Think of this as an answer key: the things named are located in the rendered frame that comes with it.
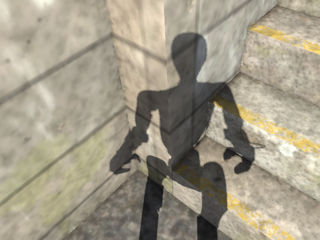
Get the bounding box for stairs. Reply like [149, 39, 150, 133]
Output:
[171, 0, 320, 240]

